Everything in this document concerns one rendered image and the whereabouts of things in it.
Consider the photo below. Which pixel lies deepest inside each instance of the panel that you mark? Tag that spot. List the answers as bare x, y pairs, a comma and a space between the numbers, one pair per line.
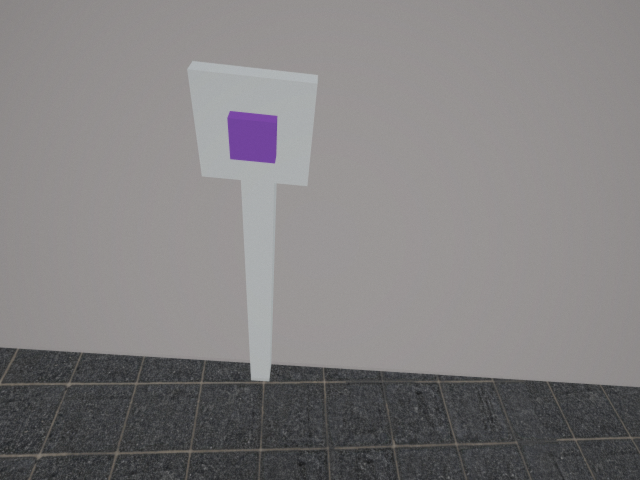
217, 89

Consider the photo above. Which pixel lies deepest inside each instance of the button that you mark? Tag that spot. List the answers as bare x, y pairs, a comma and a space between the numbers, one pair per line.
252, 137

